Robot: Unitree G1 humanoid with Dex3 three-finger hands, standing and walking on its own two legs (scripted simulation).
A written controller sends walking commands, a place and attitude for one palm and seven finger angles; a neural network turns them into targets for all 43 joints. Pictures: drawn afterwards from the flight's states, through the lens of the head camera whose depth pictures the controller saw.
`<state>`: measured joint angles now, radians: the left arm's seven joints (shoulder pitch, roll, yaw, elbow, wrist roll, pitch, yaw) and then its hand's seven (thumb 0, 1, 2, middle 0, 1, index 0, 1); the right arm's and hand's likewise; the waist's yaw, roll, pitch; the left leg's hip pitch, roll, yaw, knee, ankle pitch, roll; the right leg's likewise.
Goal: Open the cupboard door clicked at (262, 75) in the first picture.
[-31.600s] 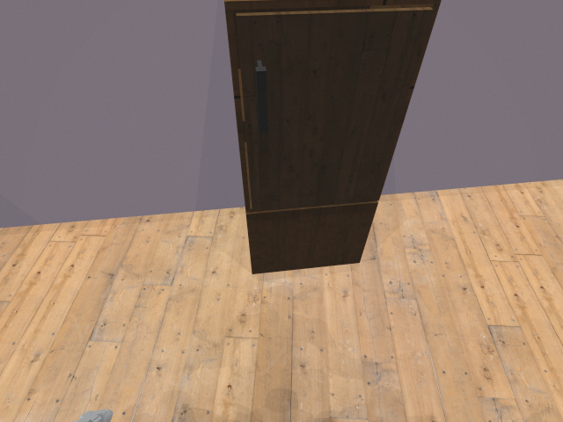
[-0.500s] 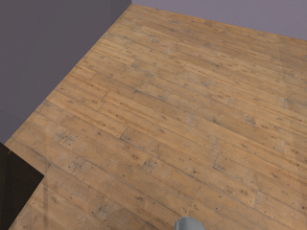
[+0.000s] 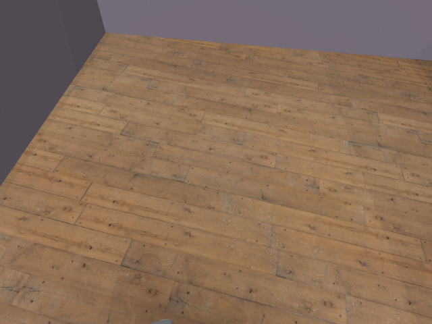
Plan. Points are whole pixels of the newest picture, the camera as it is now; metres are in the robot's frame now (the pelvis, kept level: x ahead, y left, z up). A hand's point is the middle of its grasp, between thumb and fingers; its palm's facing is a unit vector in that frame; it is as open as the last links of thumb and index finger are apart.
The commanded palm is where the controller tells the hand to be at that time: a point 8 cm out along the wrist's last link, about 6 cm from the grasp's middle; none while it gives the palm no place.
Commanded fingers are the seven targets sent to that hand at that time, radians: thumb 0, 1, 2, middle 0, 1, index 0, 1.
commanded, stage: walk to a spot facing it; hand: left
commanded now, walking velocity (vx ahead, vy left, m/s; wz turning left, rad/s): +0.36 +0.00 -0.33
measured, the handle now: out of the picture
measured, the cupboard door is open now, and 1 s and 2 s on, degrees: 37 37 37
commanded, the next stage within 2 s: turn to face it in 0.60 s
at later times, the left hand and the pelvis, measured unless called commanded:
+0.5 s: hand (178, 222) +0.37 +0.11 -0.16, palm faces -0.19 -0.96 -0.19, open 7.3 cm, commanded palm none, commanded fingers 0.00 0.90 0.90 -0.20 -0.30 -0.20 -0.30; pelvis +0.24 -0.05 +0.00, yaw -10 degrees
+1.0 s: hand (193, 161) +0.58 +0.09 -0.16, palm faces -0.11 -0.97 -0.20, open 7.3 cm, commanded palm none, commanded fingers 0.00 0.90 0.90 -0.20 -0.30 -0.20 -0.30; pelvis +0.46 -0.08 +0.00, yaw -8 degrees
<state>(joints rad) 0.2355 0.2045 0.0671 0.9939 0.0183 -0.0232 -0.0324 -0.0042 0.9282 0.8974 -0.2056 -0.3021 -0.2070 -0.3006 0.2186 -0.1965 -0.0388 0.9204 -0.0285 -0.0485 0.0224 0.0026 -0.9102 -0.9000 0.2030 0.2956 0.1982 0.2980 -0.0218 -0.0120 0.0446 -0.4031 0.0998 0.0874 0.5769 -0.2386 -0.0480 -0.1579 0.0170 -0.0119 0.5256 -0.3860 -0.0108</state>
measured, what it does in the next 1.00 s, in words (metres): walks ahead: right foot, then left foot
